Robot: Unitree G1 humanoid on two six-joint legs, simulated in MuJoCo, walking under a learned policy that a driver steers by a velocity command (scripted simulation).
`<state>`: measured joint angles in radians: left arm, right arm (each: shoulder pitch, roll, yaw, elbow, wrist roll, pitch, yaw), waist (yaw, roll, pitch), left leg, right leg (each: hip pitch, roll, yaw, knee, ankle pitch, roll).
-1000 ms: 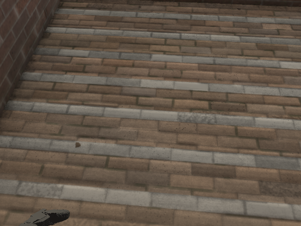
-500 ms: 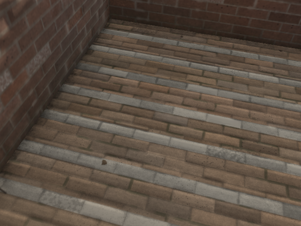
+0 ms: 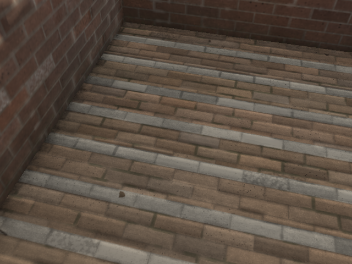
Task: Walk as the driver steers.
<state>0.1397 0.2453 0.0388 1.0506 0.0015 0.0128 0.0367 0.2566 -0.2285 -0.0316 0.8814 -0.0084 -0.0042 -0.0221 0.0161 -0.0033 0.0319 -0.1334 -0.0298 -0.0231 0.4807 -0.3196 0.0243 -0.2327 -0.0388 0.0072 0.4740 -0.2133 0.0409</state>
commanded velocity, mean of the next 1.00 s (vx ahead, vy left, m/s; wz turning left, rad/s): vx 0.30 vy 0.00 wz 0.00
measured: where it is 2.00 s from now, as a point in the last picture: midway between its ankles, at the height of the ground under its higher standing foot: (207, 178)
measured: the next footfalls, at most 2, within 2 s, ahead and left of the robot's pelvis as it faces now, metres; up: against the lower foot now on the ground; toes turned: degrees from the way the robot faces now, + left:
left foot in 0.96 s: +0.48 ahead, +0.07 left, +0.00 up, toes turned +2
right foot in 1.50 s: +0.78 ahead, -0.18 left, +0.00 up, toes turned -9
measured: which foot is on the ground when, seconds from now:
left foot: down 0.00-0.46, up 0.48-0.94, down 0.96-1.00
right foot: down 0.00-0.98, up 1.00-1.00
